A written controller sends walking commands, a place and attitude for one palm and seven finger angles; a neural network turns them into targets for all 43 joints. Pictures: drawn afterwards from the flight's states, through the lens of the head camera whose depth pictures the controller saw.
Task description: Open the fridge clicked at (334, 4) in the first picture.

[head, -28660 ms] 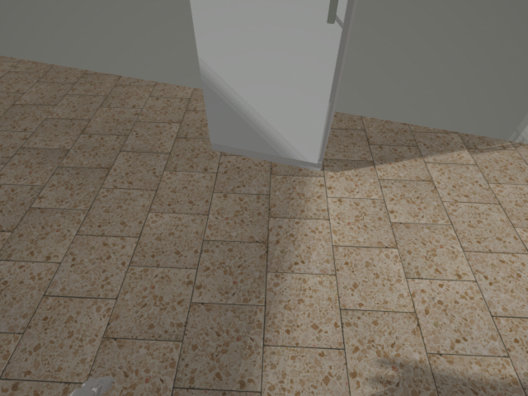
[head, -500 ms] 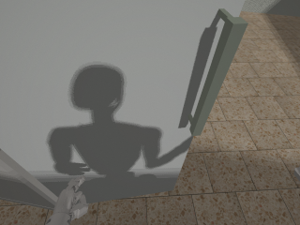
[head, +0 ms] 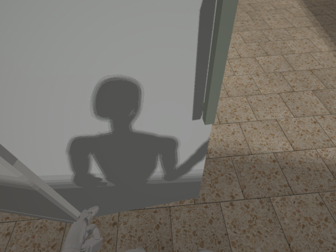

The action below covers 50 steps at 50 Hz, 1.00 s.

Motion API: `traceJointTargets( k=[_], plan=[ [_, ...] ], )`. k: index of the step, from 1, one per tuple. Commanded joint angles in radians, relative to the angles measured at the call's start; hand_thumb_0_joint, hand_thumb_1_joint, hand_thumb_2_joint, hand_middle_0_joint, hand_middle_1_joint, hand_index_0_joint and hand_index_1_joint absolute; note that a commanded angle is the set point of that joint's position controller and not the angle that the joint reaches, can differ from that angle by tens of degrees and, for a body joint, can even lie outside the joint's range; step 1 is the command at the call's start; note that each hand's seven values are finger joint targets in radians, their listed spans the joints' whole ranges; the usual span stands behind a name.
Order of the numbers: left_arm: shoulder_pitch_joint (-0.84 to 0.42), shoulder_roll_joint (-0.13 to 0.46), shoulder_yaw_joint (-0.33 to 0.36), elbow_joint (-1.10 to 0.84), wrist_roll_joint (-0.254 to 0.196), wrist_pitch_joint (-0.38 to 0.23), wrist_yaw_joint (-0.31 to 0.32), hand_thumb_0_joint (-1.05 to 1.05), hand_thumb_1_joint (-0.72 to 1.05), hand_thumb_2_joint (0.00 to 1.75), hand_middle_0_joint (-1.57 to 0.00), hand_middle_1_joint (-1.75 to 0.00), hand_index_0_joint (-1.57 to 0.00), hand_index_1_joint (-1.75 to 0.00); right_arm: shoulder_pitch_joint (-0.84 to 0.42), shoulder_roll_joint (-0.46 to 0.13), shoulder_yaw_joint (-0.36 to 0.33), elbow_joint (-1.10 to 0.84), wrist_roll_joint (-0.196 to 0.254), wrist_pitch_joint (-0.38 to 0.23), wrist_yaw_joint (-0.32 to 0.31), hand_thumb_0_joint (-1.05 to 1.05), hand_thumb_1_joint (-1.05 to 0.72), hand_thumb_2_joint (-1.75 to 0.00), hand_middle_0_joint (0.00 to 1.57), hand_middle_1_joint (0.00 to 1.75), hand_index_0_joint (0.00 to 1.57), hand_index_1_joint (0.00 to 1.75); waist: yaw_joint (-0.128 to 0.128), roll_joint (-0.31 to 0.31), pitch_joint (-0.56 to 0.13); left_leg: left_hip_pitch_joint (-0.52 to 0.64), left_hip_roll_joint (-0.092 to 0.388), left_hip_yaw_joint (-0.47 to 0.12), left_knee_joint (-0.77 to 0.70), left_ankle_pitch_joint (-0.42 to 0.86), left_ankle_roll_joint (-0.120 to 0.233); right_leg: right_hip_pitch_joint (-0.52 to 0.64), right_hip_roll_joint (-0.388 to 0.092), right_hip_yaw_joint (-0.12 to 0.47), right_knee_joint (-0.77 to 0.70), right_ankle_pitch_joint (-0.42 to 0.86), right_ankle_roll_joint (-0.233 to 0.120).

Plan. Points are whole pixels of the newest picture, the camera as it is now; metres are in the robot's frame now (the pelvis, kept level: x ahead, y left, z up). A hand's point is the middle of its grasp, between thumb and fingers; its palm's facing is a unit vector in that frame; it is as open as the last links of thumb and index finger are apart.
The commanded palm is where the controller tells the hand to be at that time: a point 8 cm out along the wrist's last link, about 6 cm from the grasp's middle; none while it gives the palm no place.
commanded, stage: step back with the hand held close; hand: right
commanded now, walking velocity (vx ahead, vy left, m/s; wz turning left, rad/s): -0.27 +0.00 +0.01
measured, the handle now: (212, 64) +0.46 -0.08 +0.22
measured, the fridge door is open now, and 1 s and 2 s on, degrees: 71 71 71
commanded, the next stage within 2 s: stop stepping back and stand still in 0.50 s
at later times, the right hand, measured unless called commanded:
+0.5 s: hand out of the picture +0.12 -0.24 +0.19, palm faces +0.32 +0.84 -0.45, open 7.4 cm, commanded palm +0.08 -0.29 +0.20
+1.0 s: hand out of the picture +0.00 -0.29 +0.17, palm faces +0.47 +0.83 -0.29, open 7.4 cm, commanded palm -0.06 -0.32 +0.20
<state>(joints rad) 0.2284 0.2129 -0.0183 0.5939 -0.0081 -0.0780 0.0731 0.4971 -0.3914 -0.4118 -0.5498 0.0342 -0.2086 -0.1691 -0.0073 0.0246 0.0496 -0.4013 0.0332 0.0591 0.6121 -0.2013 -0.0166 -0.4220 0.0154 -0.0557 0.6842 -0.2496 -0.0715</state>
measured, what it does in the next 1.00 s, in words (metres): walks backwards: left foot, then right foot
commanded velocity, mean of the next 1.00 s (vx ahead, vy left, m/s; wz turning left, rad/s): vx -0.12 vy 0.01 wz -0.02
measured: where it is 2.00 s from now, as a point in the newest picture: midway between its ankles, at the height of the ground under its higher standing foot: outside the picture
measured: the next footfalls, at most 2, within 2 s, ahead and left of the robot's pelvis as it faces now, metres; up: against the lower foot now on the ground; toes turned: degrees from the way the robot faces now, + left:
left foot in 0.28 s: -0.07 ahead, +0.14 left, +0.00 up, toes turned +3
right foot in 0.52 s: +0.00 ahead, -0.09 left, +0.00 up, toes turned +3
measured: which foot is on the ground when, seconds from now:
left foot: down 0.00-0.00, up 0.02-0.26, down 0.28-0.56, up 0.58-0.76, down 0.78-1.00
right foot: down 0.00-0.38, up 0.40-0.50, down 0.52-0.80, up 0.82-0.98, down 1.00-1.00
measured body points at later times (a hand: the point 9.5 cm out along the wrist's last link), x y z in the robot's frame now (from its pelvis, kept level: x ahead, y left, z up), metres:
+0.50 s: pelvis -0.08 +0.00 +0.01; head -0.06 -0.03 +0.46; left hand +0.09 +0.25 -0.05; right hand +0.10 -0.28 +0.21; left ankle -0.11 +0.14 -0.72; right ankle -0.03 -0.08 -0.70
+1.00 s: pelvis -0.21 -0.03 +0.01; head -0.24 -0.06 +0.46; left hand -0.08 +0.23 -0.06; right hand -0.03 -0.34 +0.19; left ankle -0.18 +0.10 -0.72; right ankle -0.19 -0.13 -0.72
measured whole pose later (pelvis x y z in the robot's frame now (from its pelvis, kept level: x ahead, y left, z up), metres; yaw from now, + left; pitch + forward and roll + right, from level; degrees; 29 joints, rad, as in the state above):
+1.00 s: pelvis -0.21 -0.03 +0.01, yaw +2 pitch -1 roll +2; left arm 0.30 0.23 -0.01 0.66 0.00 -0.10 0.09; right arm 0.45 -0.36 -0.38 -0.42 0.03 -0.15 -0.16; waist -0.01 0.05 -0.07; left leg -0.29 0.03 0.08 0.58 -0.31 0.02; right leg -0.27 -0.02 -0.02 0.60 -0.37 -0.05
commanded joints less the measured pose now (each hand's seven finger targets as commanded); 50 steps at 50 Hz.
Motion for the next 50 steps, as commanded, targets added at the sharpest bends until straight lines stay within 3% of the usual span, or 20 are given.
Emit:
traceJointTargets(
  k=[1, 4, 12, 16, 19, 22, 24, 25, 26, 28, 32, 35, 37, 38, 39, 40, 41, 44, 48, 50],
  plan=[
    [-0.098, 0.152, 0.067, -0.191, 0.004, -0.081, 0.021, 0.0, 0.9, 0.9, -0.2, -0.3, -0.2, -0.3, -0.052, -0.205, -0.19, -0.226, -0.023, -0.092, -0.019, 0.0, -0.9, -0.9, 0.2, 0.3, 0.2, 0.3, -0.003, -0.334, -0.099, 0.314, -0.056, -0.061, 0.294, -0.164, 0.0, -0.329, -0.325, 0.418, -0.528, -0.558, -0.084],
    [-0.075, 0.132, 0.076, -0.165, 0.012, -0.106, 0.01, 0.0, 0.9, 0.9, -0.2, -0.3, -0.2, -0.3, -0.027, -0.198, -0.18, -0.226, -0.004, -0.103, -0.006, 0.0, -0.9, -0.9, 0.2, 0.3, 0.2, 0.3, -0.007, -0.177, -0.117, 0.134, -0.044, -0.073, 0.242, -0.243, 0.007, -0.054, -0.295, 0.363, -0.412, -0.126, -0.072],
    [-0.086, 0.146, 0.071, -0.109, 0.017, -0.11, 0.001, 0.0, 0.9, 0.9, -0.2, -0.3, -0.2, -0.3, -0.031, -0.191, -0.126, -0.195, 0.008, -0.09, 0.019, 0.0, -0.9, -0.9, 0.2, 0.3, 0.2, 0.3, -0.02, -0.2, -0.241, 0.162, -0.051, -0.044, -0.209, -0.105, 0.006, 0.32, -0.263, 0.273, -0.301, 0.396, -0.021],
    [-0.12, 0.137, 0.08, -0.158, -0.003, -0.069, -0.001, 0.0, 0.9, 0.9, -0.2, -0.3, -0.2, -0.3, -0.014, -0.209, -0.146, -0.215, 0.029, -0.087, 0.042, 0.0, -0.9, -0.9, 0.2, 0.3, 0.2, 0.3, -0.029, -0.111, -0.265, 0.204, -0.026, -0.043, -0.239, -0.018, 0.032, 0.257, -0.191, 0.159, -0.272, 0.164, 0.035],
    [-0.123, 0.102, 0.081, -0.176, -0.022, -0.043, 0.008, 0.0, 0.9, 0.9, -0.2, -0.3, -0.2, -0.3, 0.065, -0.251, -0.171, -0.224, 0.059, -0.085, 0.038, 0.0, -0.9, -0.9, 0.2, 0.3, 0.2, 0.3, -0.007, 0.131, -0.216, -0.081, 0.198, -0.226, -0.344, -0.133, 0.142, 0.299, -0.051, 0.056, 0.052, -0.082, 0.087],
    [-0.142, 0.069, 0.054, -0.153, 0.002, -0.024, 0.01, 0.0, 0.9, 0.9, -0.2, -0.3, -0.2, -0.3, -0.036, -0.243, -0.148, -0.231, 0.031, -0.08, 0.017, 0.0, -0.9, -0.9, 0.2, 0.3, 0.2, 0.3, 0.016, 0.094, -0.113, 0.024, 0.316, -0.279, -0.261, 0.394, 0.201, 0.033, -0.037, 0.101, 0.219, -0.138, 0.088],
    [-0.13, 0.072, 0.037, -0.139, 0.008, -0.022, 0.023, 0.0, 0.9, 0.9, -0.2, -0.3, -0.2, -0.3, -0.036, -0.257, -0.177, -0.162, 0.013, -0.068, 0.005, 0.0, -0.9, -0.9, 0.2, 0.3, 0.2, 0.3, 0.022, 0.072, -0.087, 0.152, 0.235, -0.2, -0.113, 0.61, 0.125, 0.017, -0.055, 0.102, -0.088, -0.032, 0.081],
    [-0.119, 0.093, 0.039, -0.143, 0.004, -0.023, 0.029, 0.0, 0.9, 0.9, -0.2, -0.3, -0.2, -0.3, -0.055, -0.24, -0.154, -0.166, 0.012, -0.067, 0.005, 0.0, -0.9, -0.9, 0.2, 0.3, 0.2, 0.3, 0.028, 0.005, -0.112, 0.161, 0.159, -0.149, -0.032, 0.567, 0.068, 0.084, -0.071, 0.095, -0.252, 0.259, 0.067],
    [-0.122, 0.124, 0.056, -0.158, 0.001, -0.027, 0.033, 0.0, 0.9, 0.9, -0.2, -0.3, -0.2, -0.3, -0.064, -0.235, -0.147, -0.184, 0.01, -0.076, 0.007, 0.0, -0.9, -0.9, 0.2, 0.3, 0.2, 0.3, 0.011, -0.141, -0.156, 0.178, 0.038, -0.091, 0.045, 0.427, 0.012, 0.131, -0.158, 0.171, -0.317, 0.555, 0.033],
    [-0.104, 0.114, 0.072, -0.163, 0.009, -0.05, 0.019, 0.0, 0.9, 0.9, -0.2, -0.3, -0.2, -0.3, 0.025, -0.224, -0.154, -0.152, 0.023, -0.08, 0.017, 0.0, -0.9, -0.9, 0.2, 0.3, 0.2, 0.3, -0.014, -0.294, -0.259, 0.049, -0.055, -0.084, 0.211, -0.262, 0.01, 0.29, -0.299, 0.327, -0.325, 0.804, -0.031],
    [-0.06, 0.133, 0.093, -0.16, 0.006, -0.087, -0.013, 0.0, 0.9, 0.9, -0.2, -0.3, -0.2, -0.3, 0.087, -0.193, -0.134, -0.287, 0.029, -0.069, 0.019, 0.0, -0.9, -0.9, 0.2, 0.3, 0.2, 0.3, -0.008, -0.222, -0.278, 0.075, -0.066, -0.08, 0.204, -0.283, 0.002, 0.28, -0.27, 0.306, -0.351, 0.398, -0.073],
    [-0.099, 0.129, 0.072, -0.183, -0.002, -0.08, -0.011, 0.0, 0.9, 0.9, -0.2, -0.3, -0.2, -0.3, 0.12, -0.2, -0.15, -0.275, 0.03, -0.034, 0.007, 0.0, -0.9, -0.9, 0.2, 0.3, 0.2, 0.3, -0.003, -0.275, -0.17, 0.289, -0.096, 0.022, 0.007, -0.27, 0.018, 0.006, -0.196, 0.253, -0.523, -0.341, -0.017],
    [-0.096, 0.129, 0.069, -0.18, 0.006, -0.07, 0.0, 0.0, 0.9, 0.9, -0.2, -0.3, -0.2, -0.3, 0.112, -0.245, -0.184, -0.225, 0.014, -0.018, 0.007, 0.0, -0.9, -0.9, 0.2, 0.3, 0.2, 0.3, -0.008, -0.241, -0.15, 0.441, -0.104, 0.049, -0.162, -0.238, 0.038, -0.1, -0.114, 0.19, -0.489, -0.432, 0.036],
    [-0.092, 0.113, 0.065, -0.168, 0.006, -0.064, 0.002, 0.0, 0.9, 0.9, -0.2, -0.3, -0.2, -0.3, 0.082, -0.22, -0.153, -0.204, 0.012, -0.018, 0.014, 0.0, -0.9, -0.9, 0.2, 0.3, 0.2, 0.3, -0.003, -0.15, -0.134, 0.394, -0.054, 0.003, -0.287, -0.254, 0.059, -0.061, -0.05, 0.121, -0.362, -0.365, 0.058],
    [-0.08, 0.108, 0.069, -0.15, 0.006, -0.055, 0.004, 0.0, 0.9, 0.9, -0.2, -0.3, -0.2, -0.3, 0.048, -0.25, -0.167, -0.178, 0.014, -0.021, 0.015, 0.0, -0.9, -0.9, 0.2, 0.3, 0.2, 0.3, 0.01, 0.039, -0.117, 0.193, 0.095, -0.175, -0.419, -0.324, 0.119, 0.051, 0.012, 0.052, -0.067, -0.232, 0.078],
    [-0.081, 0.121, 0.069, -0.135, 0.012, -0.049, 0.008, 0.0, 0.9, 0.9, -0.2, -0.3, -0.2, -0.3, -0.012, -0.274, -0.178, -0.185, 0.028, -0.017, 0.012, 0.0, -0.9, -0.9, 0.2, 0.3, 0.2, 0.3, 0.014, 0.165, -0.11, -0.003, 0.257, -0.335, -0.487, -0.329, 0.19, 0.121, 0.033, 0.056, 0.245, -0.117, 0.082],
    [-0.077, 0.115, 0.074, -0.112, -0.004, -0.048, 0.012, 0.0, 0.9, 0.9, -0.2, -0.3, -0.2, -0.3, -0.058, -0.228, -0.137, -0.149, 0.028, 0.001, 0.014, 0.0, -0.9, -0.9, 0.2, 0.3, 0.2, 0.3, 0.015, 0.25, -0.096, -0.063, 0.306, -0.425, -0.502, -0.503, 0.22, 0.044, 0.025, 0.103, 0.39, -0.116, 0.082],
    [-0.086, 0.118, 0.059, -0.091, 0.011, -0.049, 0.021, 0.0, 0.9, 0.9, -0.2, -0.3, -0.2, -0.3, -0.138, -0.17, -0.064, -0.02, 0.011, 0.013, 0.014, 0.0, -0.9, -0.9, 0.2, 0.3, 0.2, 0.3, 0.043, 0.14, -0.01, -0.171, 0.227, -0.23, -0.416, -0.536, 0.153, 0.091, -0.043, 0.061, 0.286, -0.125, 0.055],
    [-0.086, 0.119, 0.05, -0.091, 0.01, -0.097, 0.038, 0.0, 0.9, 0.9, -0.2, -0.3, -0.2, -0.3, -0.204, -0.17, -0.041, -0.074, -0.013, -0.009, -0.004, 0.0, -0.9, -0.9, 0.2, 0.3, 0.2, 0.3, 0.028, -0.035, -0.029, 0.004, 0.13, -0.156, -0.204, -0.443, 0.113, 0.209, -0.029, 0.014, -0.28, -0.19, 0.01],
    [-0.082, 0.148, 0.059, -0.136, 0.003, -0.114, 0.029, 0.0, 0.9, 0.9, -0.2, -0.3, -0.2, -0.3, -0.193, -0.192, -0.064, -0.214, -0.017, -0.036, -0.01, 0.0, -0.9, -0.9, 0.2, 0.3, 0.2, 0.3, 0.016, -0.362, -0.073, -0.065, -0.066, 0.012, 0.193, -0.279, 0.021, 0.268, -0.26, 0.409, -0.456, -0.192, -0.091]
  ],
)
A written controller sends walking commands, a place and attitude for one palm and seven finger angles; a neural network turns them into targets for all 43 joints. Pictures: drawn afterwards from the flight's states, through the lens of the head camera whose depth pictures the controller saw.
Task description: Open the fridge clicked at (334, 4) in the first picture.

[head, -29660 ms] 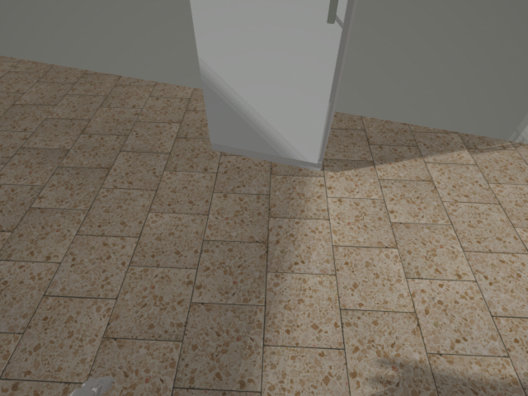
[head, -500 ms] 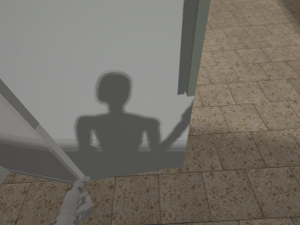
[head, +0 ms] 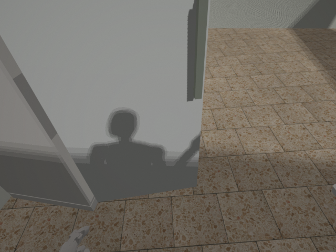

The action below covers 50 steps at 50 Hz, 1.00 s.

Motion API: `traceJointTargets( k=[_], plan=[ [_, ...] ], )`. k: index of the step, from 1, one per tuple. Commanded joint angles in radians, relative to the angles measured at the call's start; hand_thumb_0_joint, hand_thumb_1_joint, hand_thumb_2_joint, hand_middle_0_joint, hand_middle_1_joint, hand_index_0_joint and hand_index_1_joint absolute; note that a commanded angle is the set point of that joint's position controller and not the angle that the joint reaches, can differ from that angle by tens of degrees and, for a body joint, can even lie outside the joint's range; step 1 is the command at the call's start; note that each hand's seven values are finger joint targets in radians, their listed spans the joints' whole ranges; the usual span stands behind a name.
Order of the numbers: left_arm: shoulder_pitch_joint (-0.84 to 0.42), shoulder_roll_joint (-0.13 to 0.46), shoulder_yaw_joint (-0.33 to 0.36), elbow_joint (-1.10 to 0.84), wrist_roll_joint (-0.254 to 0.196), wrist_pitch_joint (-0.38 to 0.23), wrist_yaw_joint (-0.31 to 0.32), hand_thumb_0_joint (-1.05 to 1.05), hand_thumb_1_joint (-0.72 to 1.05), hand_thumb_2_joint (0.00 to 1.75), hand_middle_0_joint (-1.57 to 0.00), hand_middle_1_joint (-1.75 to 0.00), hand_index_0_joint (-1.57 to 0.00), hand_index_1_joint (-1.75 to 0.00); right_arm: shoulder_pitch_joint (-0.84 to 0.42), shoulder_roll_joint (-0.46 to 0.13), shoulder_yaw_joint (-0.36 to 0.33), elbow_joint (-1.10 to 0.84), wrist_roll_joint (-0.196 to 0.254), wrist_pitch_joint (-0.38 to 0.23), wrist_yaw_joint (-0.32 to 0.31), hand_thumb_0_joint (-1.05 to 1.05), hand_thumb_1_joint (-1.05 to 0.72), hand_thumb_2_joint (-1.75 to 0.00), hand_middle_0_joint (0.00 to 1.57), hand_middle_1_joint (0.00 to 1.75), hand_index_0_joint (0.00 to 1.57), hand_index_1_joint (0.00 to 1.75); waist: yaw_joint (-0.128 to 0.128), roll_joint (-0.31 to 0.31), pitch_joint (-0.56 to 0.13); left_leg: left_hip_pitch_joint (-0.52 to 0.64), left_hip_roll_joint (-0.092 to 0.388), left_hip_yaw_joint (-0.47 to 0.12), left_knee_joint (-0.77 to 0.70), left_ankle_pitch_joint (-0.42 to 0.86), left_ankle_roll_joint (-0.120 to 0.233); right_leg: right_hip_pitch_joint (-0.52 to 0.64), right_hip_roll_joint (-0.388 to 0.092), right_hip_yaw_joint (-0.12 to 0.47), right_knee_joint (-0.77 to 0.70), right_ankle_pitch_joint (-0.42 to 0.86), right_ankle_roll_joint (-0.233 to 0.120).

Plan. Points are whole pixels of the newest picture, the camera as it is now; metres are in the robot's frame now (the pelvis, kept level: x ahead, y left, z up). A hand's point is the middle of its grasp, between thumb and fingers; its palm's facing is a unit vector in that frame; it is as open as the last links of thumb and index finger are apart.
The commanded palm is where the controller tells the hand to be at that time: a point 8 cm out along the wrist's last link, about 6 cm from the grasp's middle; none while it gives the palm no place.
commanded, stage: stop stepping back and stand still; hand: right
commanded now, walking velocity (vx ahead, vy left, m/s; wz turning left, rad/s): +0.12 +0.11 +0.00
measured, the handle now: (197, 52) +0.66 -0.07 +0.21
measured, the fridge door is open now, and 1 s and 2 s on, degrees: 71 71 71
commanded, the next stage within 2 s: let the arm hang, fingers relaxed in 1.02 s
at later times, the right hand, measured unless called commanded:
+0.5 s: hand out of the picture +0.18 -0.29 +0.17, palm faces +0.48 +0.79 -0.38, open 7.4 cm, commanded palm +0.11 -0.32 +0.19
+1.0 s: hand out of the picture +0.21 -0.29 +0.17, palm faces +0.40 +0.79 -0.48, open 7.4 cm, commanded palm +0.15 -0.33 +0.19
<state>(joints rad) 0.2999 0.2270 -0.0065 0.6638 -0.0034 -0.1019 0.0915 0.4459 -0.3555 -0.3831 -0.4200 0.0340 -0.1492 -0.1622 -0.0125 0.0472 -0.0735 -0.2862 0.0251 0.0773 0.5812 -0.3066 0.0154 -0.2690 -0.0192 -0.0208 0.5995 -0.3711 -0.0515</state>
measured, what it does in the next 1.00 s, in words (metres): stands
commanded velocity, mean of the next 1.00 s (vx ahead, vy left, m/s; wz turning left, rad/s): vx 0.03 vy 0.01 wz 0.00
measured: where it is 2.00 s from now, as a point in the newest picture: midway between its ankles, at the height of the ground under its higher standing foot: outside the picture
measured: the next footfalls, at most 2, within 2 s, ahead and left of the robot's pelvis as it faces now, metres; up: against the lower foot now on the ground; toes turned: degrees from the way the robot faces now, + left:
none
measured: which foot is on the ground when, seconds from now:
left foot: down 0.00-1.00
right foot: down 0.00-1.00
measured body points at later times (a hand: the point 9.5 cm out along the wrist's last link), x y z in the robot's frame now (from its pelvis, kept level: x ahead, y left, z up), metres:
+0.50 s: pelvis -0.02 -0.02 +0.00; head -0.04 -0.04 +0.45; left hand +0.14 +0.20 -0.07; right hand +0.14 -0.33 +0.19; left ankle +0.01 +0.10 -0.71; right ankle +0.03 -0.12 -0.73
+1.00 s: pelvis +0.02 -0.02 +0.01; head +0.04 -0.04 +0.46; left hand +0.21 +0.20 -0.06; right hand +0.19 -0.33 +0.19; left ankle +0.02 +0.09 -0.73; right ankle +0.03 -0.12 -0.73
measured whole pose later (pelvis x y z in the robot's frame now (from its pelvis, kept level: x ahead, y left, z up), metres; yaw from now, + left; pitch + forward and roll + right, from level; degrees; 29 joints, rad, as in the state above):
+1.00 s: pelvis +0.02 -0.02 +0.01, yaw -2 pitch +0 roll +1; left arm 0.17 0.20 -0.01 0.59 -0.02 -0.11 0.07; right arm 0.55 -0.42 -0.41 -0.49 0.03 -0.23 -0.13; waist 0.00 0.03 0.05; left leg -0.20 -0.02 0.00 0.45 -0.24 0.00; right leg -0.24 0.01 -0.01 0.49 -0.24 -0.03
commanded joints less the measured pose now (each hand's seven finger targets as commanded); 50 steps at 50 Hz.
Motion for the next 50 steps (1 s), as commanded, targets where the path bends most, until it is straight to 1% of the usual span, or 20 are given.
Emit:
traceJointTargets(
  k=[1, 2, 3, 8, 9, 10, 11, 12, 14, 16, 17, 18, 19, 20, 25, 27, 29, 37, 42, 50],
  plan=[
    [-0.151, 0.103, 0.044, -0.181, -0.002, -0.096, -0.001, 0.0, 0.9, 0.9, -0.2, -0.3, -0.2, -0.3, -0.092, -0.244, -0.12, -0.319, -0.014, -0.104, -0.01, 0.0, -0.9, -0.9, 0.2, 0.3, 0.2, 0.3, 0.031, -0.35, 0.051, -0.181, -0.063, -0.048, 0.343, -0.225, -0.02, 0.033, -0.265, 0.477, -0.449, -0.251, -0.144],
    [-0.15, 0.097, 0.05, -0.181, 0.011, -0.106, -0.01, 0.0, 0.9, 0.9, -0.2, -0.3, -0.2, -0.3, -0.07, -0.296, -0.179, -0.356, -0.016, -0.105, -0.01, 0.0, -0.9, -0.9, 0.2, 0.3, 0.2, 0.3, 0.03, -0.375, 0.091, -0.215, -0.041, -0.094, 0.429, -0.21, -0.014, -0.025, -0.285, 0.558, -0.492, -0.359, -0.17],
    [-0.162, 0.082, 0.042, -0.181, 0.016, -0.111, -0.024, 0.0, 0.9, 0.9, -0.2, -0.3, -0.2, -0.3, -0.046, -0.265, -0.158, -0.374, -0.02, -0.108, -0.005, 0.0, -0.9, -0.9, 0.2, 0.3, 0.2, 0.3, 0.03, -0.284, 0.132, -0.196, -0.013, -0.117, 0.416, -0.158, -0.006, -0.09, -0.281, 0.534, -0.491, -0.334, -0.176],
    [-0.162, 0.109, 0.051, -0.189, 0.013, -0.076, -0.027, 0.0, 0.9, 0.9, -0.2, -0.3, -0.2, -0.3, 0.091, -0.233, -0.162, -0.257, -0.022, -0.109, 0.002, 0.0, -0.9, -0.9, 0.2, 0.3, 0.2, 0.3, -0.005, -0.187, 0.059, 0.322, -0.061, -0.01, -0.123, -0.148, 0.024, -0.333, -0.097, 0.147, -0.232, -0.301, -0.035],
    [-0.153, 0.111, 0.063, -0.194, 0.012, -0.063, -0.024, 0.0, 0.9, 0.9, -0.2, -0.3, -0.2, -0.3, 0.069, -0.238, -0.163, -0.239, -0.024, -0.112, 0.008, 0.0, -0.9, -0.9, 0.2, 0.3, 0.2, 0.3, -0.001, -0.074, 0.058, 0.303, 0.016, -0.162, -0.218, -0.208, 0.079, -0.36, -0.026, 0.071, -0.016, -0.251, -0.015],
    [-0.141, 0.106, 0.072, -0.2, 0.008, -0.05, -0.023, 0.0, 0.9, 0.9, -0.2, -0.3, -0.2, -0.3, 0.026, -0.26, -0.177, -0.226, -0.017, -0.11, 0.012, 0.0, -0.9, -0.9, 0.2, 0.3, 0.2, 0.3, 0.014, 0.127, 0.058, 0.231, 0.195, -0.472, -0.339, -0.327, 0.171, -0.384, 0.042, -0.003, 0.253, -0.142, 0.011],
    [-0.129, 0.108, 0.076, -0.193, 0.005, -0.052, -0.022, 0.0, 0.9, 0.9, -0.2, -0.3, -0.2, -0.3, -0.062, -0.272, -0.182, -0.248, 0.001, -0.121, 0.01, 0.0, -0.9, -0.9, 0.2, 0.3, 0.2, 0.3, 0.02, 0.17, 0.045, 0.149, 0.314, -0.595, -0.395, -0.287, 0.231, -0.349, 0.033, 0.004, 0.446, -0.088, 0.027],
    [-0.129, 0.103, 0.069, -0.174, 0.004, -0.06, -0.028, 0.0, 0.9, 0.9, -0.2, -0.3, -0.2, -0.3, -0.122, -0.255, -0.168, -0.25, -0.006, -0.122, 0.004, 0.0, -0.9, -0.9, 0.2, 0.3, 0.2, 0.3, 0.026, 0.134, 0.025, 0.124, 0.326, -0.613, -0.387, -0.262, 0.25, -0.334, 0.011, 0.044, 0.494, -0.099, 0.026],
    [-0.116, 0.085, 0.054, -0.154, 0.009, -0.05, -0.024, 0.0, 0.9, 0.9, -0.2, -0.3, -0.2, -0.3, -0.098, -0.2, -0.117, -0.178, -0.005, -0.103, 0.008, 0.0, -0.9, -0.9, 0.2, 0.3, 0.2, 0.3, 0.043, 0.09, 0.1, -0.177, 0.261, -0.411, -0.347, -0.417, 0.182, -0.069, -0.056, 0.066, 0.259, -0.091, 0.007],
    [-0.14, 0.092, 0.042, -0.15, 0.009, -0.051, -0.005, 0.0, 0.9, 0.9, -0.2, -0.3, -0.2, -0.3, -0.156, -0.187, -0.076, -0.212, -0.011, -0.103, 0.008, 0.0, -0.9, -0.9, 0.2, 0.3, 0.2, 0.3, 0.057, -0.049, 0.113, -0.297, 0.128, -0.205, -0.159, -0.404, 0.104, 0.157, -0.006, 0.006, -0.053, -0.032, 0.006],
    [-0.159, 0.119, 0.048, -0.167, 0.008, -0.067, 0.007, 0.0, 0.9, 0.9, -0.2, -0.3, -0.2, -0.3, -0.173, -0.177, -0.06, -0.264, -0.004, -0.109, 0.011, 0.0, -0.9, -0.9, 0.2, 0.3, 0.2, 0.3, 0.051, -0.24, 0.121, -0.306, 0.035, -0.124, 0.052, -0.314, 0.051, 0.164, -0.093, 0.188, -0.255, -0.152, -0.019],
    [-0.154, 0.126, 0.043, -0.184, 0.005, -0.082, 0.0, 0.0, 0.9, 0.9, -0.2, -0.3, -0.2, -0.3, -0.201, -0.202, -0.084, -0.338, -0.005, -0.129, 0.0, 0.0, -0.9, -0.9, 0.2, 0.3, 0.2, 0.3, 0.036, -0.419, 0.099, -0.3, -0.073, -0.042, 0.286, -0.24, -0.007, 0.139, -0.267, 0.506, -0.409, -0.18, -0.09],
    [-0.161, 0.093, 0.045, -0.177, 0.009, -0.102, -0.008, 0.0, 0.9, 0.9, -0.2, -0.3, -0.2, -0.3, -0.201, -0.245, -0.124, -0.337, -0.013, -0.14, -0.004, 0.0, -0.9, -0.9, 0.2, 0.3, 0.2, 0.3, 0.028, -0.271, 0.081, -0.238, -0.064, -0.107, 0.414, -0.196, -0.014, 0.067, -0.289, 0.531, -0.444, -0.157, -0.146],
    [-0.151, 0.097, 0.054, -0.161, 0.007, -0.108, -0.02, 0.0, 0.9, 0.9, -0.2, -0.3, -0.2, -0.3, -0.099, -0.239, -0.137, -0.257, -0.011, -0.129, 0.008, 0.0, -0.9, -0.9, 0.2, 0.3, 0.2, 0.3, 0.022, -0.183, 0.069, -0.167, -0.031, -0.136, 0.412, -0.17, -0.018, -0.024, -0.282, 0.512, -0.457, -0.268, -0.131],
    [-0.173, 0.084, 0.031, -0.18, 0.011, -0.1, -0.042, 0.0, 0.9, 0.9, -0.2, -0.3, -0.2, -0.3, 0.054, -0.244, -0.17, -0.31, -0.03, -0.135, 0.009, 0.0, -0.9, -0.9, 0.2, 0.3, 0.2, 0.3, -0.002, -0.217, 0.076, 0.225, -0.035, -0.052, -0.109, -0.007, -0.013, -0.219, -0.135, 0.18, -0.297, -0.136, -0.042],
    [-0.165, 0.088, 0.045, -0.194, 0.013, -0.085, -0.039, 0.0, 0.9, 0.9, -0.2, -0.3, -0.2, -0.3, 0.062, -0.246, -0.178, -0.241, -0.024, -0.136, 0.015, 0.0, -0.9, -0.9, 0.2, 0.3, 0.2, 0.3, 0.017, -0.05, 0.1, 0.147, 0.064, -0.247, -0.278, -0.073, 0.051, -0.205, -0.017, 0.081, -0.108, -0.077, 0.012],
    [-0.135, 0.078, 0.048, -0.161, 0.006, -0.079, -0.037, 0.0, 0.9, 0.9, -0.2, -0.3, -0.2, -0.3, -0.011, -0.245, -0.177, -0.245, -0.006, -0.138, 0.015, 0.0, -0.9, -0.9, 0.2, 0.3, 0.2, 0.3, 0.029, 0.04, 0.057, -0.02, 0.173, -0.411, -0.35, -0.225, 0.105, -0.051, 0.01, 0.043, 0.04, -0.005, 0.028],
    [-0.202, 0.099, 0.038, -0.188, -0.003, -0.078, -0.005, 0.0, 0.9, 0.9, -0.2, -0.3, -0.2, -0.3, -0.01, -0.231, -0.147, -0.232, -0.008, -0.133, 0.011, 0.0, -0.9, -0.9, 0.2, 0.3, 0.2, 0.3, 0.003, -0.156, 0.016, 0.117, -0.011, -0.112, -0.109, 0.172, -0.018, 0.033, -0.106, 0.195, -0.277, 0.267, -0.005],
    [-0.187, 0.104, 0.047, -0.203, -0.005, -0.075, -0.013, 0.0, 0.9, 0.9, -0.2, -0.3, -0.2, -0.3, 0.062, -0.242, -0.159, -0.276, -0.007, -0.138, 0.012, 0.0, -0.9, -0.9, 0.2, 0.3, 0.2, 0.3, -0.002, -0.15, -0.06, 0.195, 0.009, -0.116, -0.123, 0.342, -0.009, 0.071, -0.077, 0.128, -0.205, 0.467, 0.018],
    [-0.185, 0.099, 0.05, -0.221, -0.011, -0.047, -0.012, 0.0, 0.9, 0.9, -0.2, -0.3, -0.2, -0.3, 0.107, -0.24, -0.183, -0.258, 0.016, -0.14, 0.01, 0.0, -0.9, -0.9, 0.2, 0.3, 0.2, 0.3, 0.007, -0.118, -0.059, 0.197, 0.022, -0.138, -0.143, 0.381, -0.001, 0.057, -0.062, 0.104, -0.19, 0.442, 0.032]
  ],
)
